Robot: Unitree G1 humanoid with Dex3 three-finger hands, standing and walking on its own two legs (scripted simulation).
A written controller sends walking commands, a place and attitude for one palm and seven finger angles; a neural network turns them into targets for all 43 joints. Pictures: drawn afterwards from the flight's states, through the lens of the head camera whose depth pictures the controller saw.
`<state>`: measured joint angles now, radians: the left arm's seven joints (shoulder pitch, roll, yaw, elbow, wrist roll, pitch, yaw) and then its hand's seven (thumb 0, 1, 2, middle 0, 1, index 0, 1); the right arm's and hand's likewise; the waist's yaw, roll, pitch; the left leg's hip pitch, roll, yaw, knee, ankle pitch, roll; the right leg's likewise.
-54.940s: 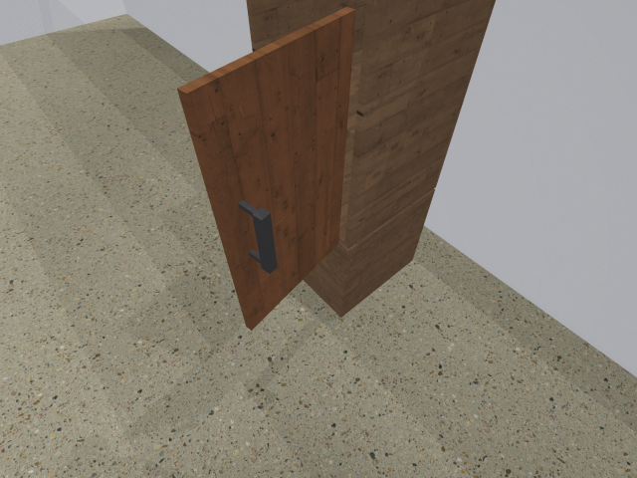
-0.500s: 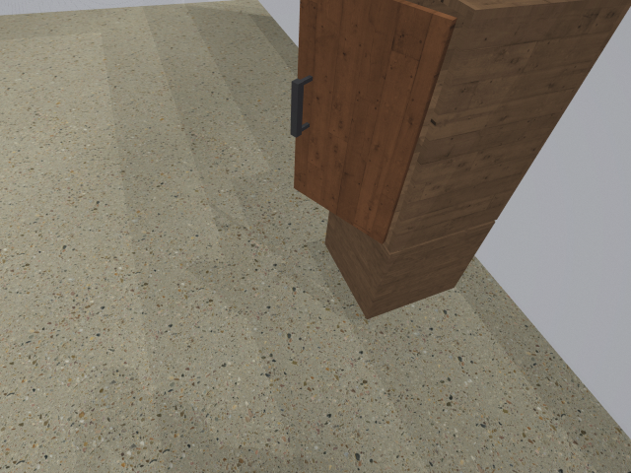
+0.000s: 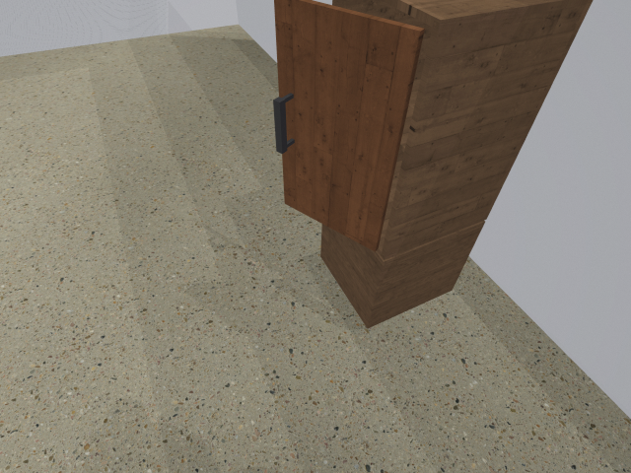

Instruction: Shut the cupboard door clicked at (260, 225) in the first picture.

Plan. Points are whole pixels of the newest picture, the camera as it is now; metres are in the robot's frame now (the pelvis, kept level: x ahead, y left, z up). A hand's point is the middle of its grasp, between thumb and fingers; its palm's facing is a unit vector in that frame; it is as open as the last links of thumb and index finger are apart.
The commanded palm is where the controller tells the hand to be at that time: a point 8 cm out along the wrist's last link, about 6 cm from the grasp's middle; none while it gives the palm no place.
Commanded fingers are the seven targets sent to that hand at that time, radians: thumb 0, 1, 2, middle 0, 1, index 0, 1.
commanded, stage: let the arm hang, fingers relaxed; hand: left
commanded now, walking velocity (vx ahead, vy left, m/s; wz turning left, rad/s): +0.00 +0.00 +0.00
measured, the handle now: (285, 123) +0.91 +0.12 -0.04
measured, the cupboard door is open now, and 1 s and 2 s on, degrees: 27 27 27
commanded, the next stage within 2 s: look to check the result in 0.14 s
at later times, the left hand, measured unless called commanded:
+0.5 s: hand out of the picture -0.02 +0.15 -0.18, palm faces +0.03 -0.98 -0.18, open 7.4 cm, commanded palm none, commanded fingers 0.00 0.90 0.90 -0.20 -0.30 -0.20 -0.30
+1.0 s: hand out of the picture +0.02 +0.15 -0.19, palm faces +0.09 -0.98 -0.20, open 7.4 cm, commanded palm none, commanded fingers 0.00 0.90 0.90 -0.20 -0.30 -0.20 -0.30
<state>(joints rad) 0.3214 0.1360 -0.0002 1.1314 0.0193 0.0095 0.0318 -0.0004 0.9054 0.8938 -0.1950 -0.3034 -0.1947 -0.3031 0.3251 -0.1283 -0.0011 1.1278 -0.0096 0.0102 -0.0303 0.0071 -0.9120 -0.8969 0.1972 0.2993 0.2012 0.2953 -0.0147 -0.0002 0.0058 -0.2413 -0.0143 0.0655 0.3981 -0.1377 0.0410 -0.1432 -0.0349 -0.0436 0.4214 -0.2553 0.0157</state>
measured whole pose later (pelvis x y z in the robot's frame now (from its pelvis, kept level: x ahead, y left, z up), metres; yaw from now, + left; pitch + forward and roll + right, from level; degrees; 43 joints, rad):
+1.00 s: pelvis +0.02 -0.02 -0.01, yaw +4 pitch -1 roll -1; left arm 0.28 0.15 0.03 1.08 0.02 0.02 0.04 0.00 0.90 0.89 -0.20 -0.30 -0.20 -0.30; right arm 0.29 -0.15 -0.01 1.09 -0.01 0.03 -0.03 0.01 -0.91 -0.90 0.20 0.30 0.20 0.30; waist -0.02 0.01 0.06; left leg -0.30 0.01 0.00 0.56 -0.23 0.01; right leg -0.14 -0.01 -0.12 0.50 -0.34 -0.02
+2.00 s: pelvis +0.03 -0.07 -0.02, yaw +43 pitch +0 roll +1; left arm 0.22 0.26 0.07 0.87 0.02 0.07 0.02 0.01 0.90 0.89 -0.20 -0.30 -0.20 -0.30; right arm 0.12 -0.22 -0.03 0.85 -0.03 0.04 0.00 0.01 -0.91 -0.90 0.20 0.30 0.20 0.30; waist 0.01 -0.02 0.13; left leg -0.32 -0.01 -0.05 0.60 -0.29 -0.02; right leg -0.45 -0.08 -0.03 0.98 -0.49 0.07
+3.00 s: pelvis +0.19 +0.14 -0.01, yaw +76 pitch +0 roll +0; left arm 0.23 0.16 0.05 0.89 0.04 -0.05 0.00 0.00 0.90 0.89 -0.20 -0.30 -0.20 -0.30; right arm 0.26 -0.22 -0.07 1.00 -0.02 0.01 0.03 0.01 -0.91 -0.90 0.20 0.30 0.20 0.29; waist -0.04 0.02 0.06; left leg -0.51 0.04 0.01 1.24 -0.30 0.02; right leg -0.26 -0.08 -0.22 0.51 -0.25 -0.02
